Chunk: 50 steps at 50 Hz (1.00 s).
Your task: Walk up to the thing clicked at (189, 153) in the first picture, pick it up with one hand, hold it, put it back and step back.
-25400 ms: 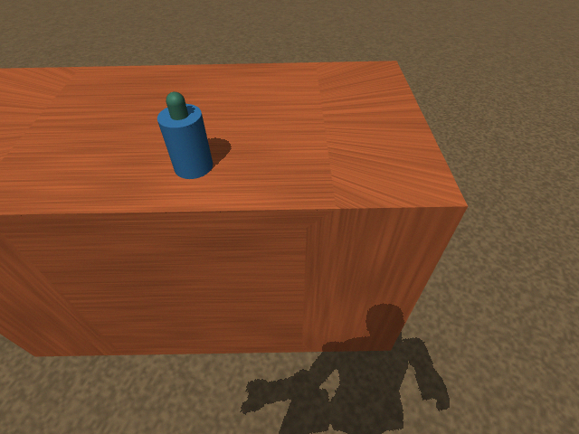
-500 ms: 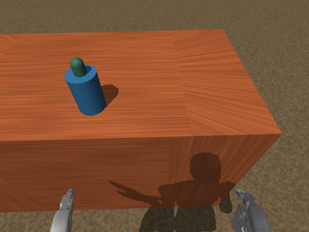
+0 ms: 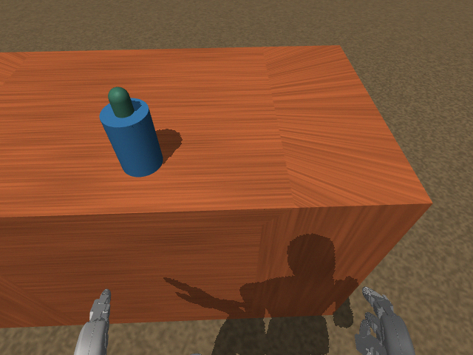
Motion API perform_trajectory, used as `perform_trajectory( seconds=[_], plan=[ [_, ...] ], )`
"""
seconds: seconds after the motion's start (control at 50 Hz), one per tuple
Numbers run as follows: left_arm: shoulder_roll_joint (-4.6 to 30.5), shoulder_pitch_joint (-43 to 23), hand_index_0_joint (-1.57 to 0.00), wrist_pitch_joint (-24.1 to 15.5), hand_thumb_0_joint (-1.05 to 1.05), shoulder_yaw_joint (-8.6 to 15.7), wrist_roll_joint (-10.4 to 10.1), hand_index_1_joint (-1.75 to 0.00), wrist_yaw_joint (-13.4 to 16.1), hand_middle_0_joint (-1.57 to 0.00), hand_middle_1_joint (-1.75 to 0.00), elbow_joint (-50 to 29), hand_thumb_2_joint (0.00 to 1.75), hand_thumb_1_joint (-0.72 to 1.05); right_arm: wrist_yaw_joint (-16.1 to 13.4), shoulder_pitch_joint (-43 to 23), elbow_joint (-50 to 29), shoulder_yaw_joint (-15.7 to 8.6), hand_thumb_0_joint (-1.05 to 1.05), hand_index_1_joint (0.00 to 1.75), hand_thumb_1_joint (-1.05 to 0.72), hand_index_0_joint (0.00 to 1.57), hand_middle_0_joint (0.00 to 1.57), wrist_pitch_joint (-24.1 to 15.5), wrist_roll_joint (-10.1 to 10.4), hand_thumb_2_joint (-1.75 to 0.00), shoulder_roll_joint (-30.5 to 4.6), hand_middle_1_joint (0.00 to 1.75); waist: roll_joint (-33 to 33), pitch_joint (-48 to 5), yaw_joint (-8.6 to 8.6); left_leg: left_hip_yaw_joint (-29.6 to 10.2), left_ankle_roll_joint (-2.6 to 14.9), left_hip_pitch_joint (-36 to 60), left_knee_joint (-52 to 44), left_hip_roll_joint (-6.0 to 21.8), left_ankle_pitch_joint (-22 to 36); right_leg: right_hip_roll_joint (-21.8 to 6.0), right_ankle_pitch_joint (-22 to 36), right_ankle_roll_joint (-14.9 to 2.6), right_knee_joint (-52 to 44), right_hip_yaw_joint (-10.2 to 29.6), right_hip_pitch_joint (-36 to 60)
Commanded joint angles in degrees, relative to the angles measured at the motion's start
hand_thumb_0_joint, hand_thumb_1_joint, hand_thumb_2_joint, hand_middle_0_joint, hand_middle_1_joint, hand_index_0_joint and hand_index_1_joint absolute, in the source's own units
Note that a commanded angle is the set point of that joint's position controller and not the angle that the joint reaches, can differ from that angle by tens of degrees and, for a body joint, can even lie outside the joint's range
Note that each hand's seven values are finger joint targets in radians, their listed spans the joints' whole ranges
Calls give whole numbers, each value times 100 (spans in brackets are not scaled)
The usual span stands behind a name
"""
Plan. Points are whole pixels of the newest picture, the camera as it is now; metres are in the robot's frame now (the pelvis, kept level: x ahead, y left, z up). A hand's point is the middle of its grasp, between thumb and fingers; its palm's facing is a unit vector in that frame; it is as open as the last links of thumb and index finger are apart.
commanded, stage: home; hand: left
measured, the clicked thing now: (131, 129) +0.50 +0.20 +0.12
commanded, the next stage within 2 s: stand in 0.86 s
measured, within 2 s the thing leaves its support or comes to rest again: neither
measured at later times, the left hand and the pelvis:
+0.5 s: hand (129, 348) +0.17 +0.18 -0.05, palm faces +0.10 -0.95 -0.28, open 17.6 cm; pelvis +0.00 +0.00 +0.00, yaw +0 degrees
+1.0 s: hand out of the picture +0.11 +0.24 -0.11, palm faces -0.06 -0.93 -0.36, open 17.6 cm; pelvis -0.01 +0.01 +0.02, yaw +0 degrees
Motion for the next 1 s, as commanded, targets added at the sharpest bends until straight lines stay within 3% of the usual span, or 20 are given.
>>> perform_trajectory(
  seconds=[0.0,0.02,0.16,0.22,0.3,0.4,0.5,0.52,0.54,0.62,0.68,0.7,0.72,0.74,0.78,0.84,0.94,0.98],
  plan=[
    [551,-55,-4,-262,0,339,43,-5,80,-4,-5,-1103,3,-59,-92,-324,-876,-271,0,30,-90,20,20,-354,-13,-90,-657,30,1,-692,2,269,197,821,-792,-151,1364,85,1456,-60,-839,-198,144],
    [529,-135,-4,-248,0,307,37,-5,82,-4,-5,-1065,3,-60,-99,-339,-858,-267,0,30,-90,20,20,-356,-6,-90,-677,30,77,-524,-12,275,185,773,-840,-147,1250,85,1332,-74,-848,-204,40],
    [566,-31,-5,-204,0,374,54,-5,85,-5,-5,-1035,4,-58,-122,-335,-857,-269,0,30,-90,20,20,-377,-20,-90,-663,30,-95,-647,17,238,196,795,-795,-142,1387,92,1444,-57,-823,-213,174],
    [504,-93,-4,-161,0,279,41,-5,77,-4,-5,-1164,2,-61,-143,-324,-879,-272,0,30,-90,20,20,-375,-14,-90,-674,30,-20,-633,-3,258,187,849,-790,-137,1493,83,1553,-62,-856,-210,147],
    [554,-108,-5,-148,0,360,49,-5,86,-5,-5,-1039,4,-58,-142,-377,-852,-250,0,30,-90,20,20,-383,-22,-90,-658,30,-35,-461,26,246,191,697,-852,-143,1171,83,1234,-71,-885,-219,80],
    [595,-92,-4,-128,0,383,45,-5,89,-5,-5,-1193,3,-59,-128,-374,-863,-248,0,30,-90,20,20,-387,-25,-90,-655,30,88,-580,63,215,181,739,-872,-139,1242,91,1267,-87,-846,-232,133],
    [543,-223,-4,-123,0,311,45,-5,73,-4,-5,-1137,3,-59,-155,-348,-856,-246,0,30,-90,20,20,-401,-29,-90,-670,30,-5,-402,-11,233,187,709,-886,-132,1052,100,1101,-78,-890,-231,0],
    [542,-130,-5,-125,0,319,48,-5,76,-5,-5,-1188,4,-57,-155,-374,-901,-256,0,30,-90,20,20,-404,-29,-90,-666,30,-30,-628,15,220,192,763,-867,-138,1157,97,1201,-78,-870,-236,113],
    [567,-190,-5,-115,0,338,41,-5,83,-5,-5,-1151,4,-57,-159,-385,-886,-232,0,30,-90,20,20,-411,-19,-90,-650,30,14,-434,23,253,194,662,-881,-156,969,81,1046,-80,-914,-213,11],
    [523,-110,-5,-91,0,295,42,-5,72,-5,-5,-1165,4,-58,-180,-364,-895,-236,0,30,-90,20,20,-418,-18,-90,-647,30,-153,-633,-3,282,222,771,-758,-158,1276,59,1407,-45,-936,-176,152],
    [604,-155,-5,-100,0,366,58,-5,80,-5,-5,-1140,4,-57,-191,-353,-841,-239,0,30,-90,20,20,-408,-37,-90,-656,30,-30,-592,15,264,204,745,-799,-156,1267,70,1356,-55,-875,-199,125],
    [1449,-1158,-4,-752,0,557,603,-5,-173,-4,-5,870,3,-60,150,-628,521,-452,0,30,-90,20,20,-26,-679,-90,-1475,30,-518,419,204,-231,490,929,-1150,93,1811,-358,1295,-514,-979,411,725],
    [1517,-825,-4,-1038,0,612,657,-5,-305,-4,-5,1524,3,-60,357,-500,672,-532,0,30,-90,20,20,113,-750,-90,-1502,30,-748,-63,237,-52,644,1119,-861,47,1876,-528,1694,-650,-1100,656,1023],
    [1543,-939,-5,-1211,0,591,633,-5,-377,-5,-5,1727,4,-58,434,-493,715,-534,0,30,-90,20,20,167,-730,-90,-1438,30,-796,-111,167,13,675,1228,-867,3,1884,-606,1926,-733,-1124,860,1042],
    [1591,-1085,-4,-1386,0,499,496,-4,-503,-4,-4,2054,2,-60,595,-544,738,-497,0,30,-90,20,20,219,-558,-90,-1405,30,-423,-53,150,-102,734,1411,-1118,-20,1738,-583,1714,-693,-1189,903,981],
    [1605,-1242,-4,-1485,0,448,358,-4,-592,-4,-4,2683,1,-61,800,-694,999,-556,0,30,-90,20,20,234,-355,-90,-1494,30,-310,5,260,-156,681,1607,-1346,-22,1487,-511,1479,-580,-1380,793,990],
    [1712,-1525,-5,-1552,0,452,372,-5,-606,-5,-5,3566,5,-56,870,-775,1427,-578,0,30,-90,20,20,324,-342,-90,-1506,30,-226,194,221,-315,658,1649,-1724,57,1216,-512,1332,-502,-1661,763,1257],
    [1728,-1553,-20,-1571,0,446,336,-21,-592,-20,-21,3862,21,-40,860,-739,1587,-577,0,30,-90,20,20,326,-343,-90,-1525,30,-112,170,207,-386,670,1897,-1864,135,1552,-494,1688,-468,-1648,712,1339]
  ],
)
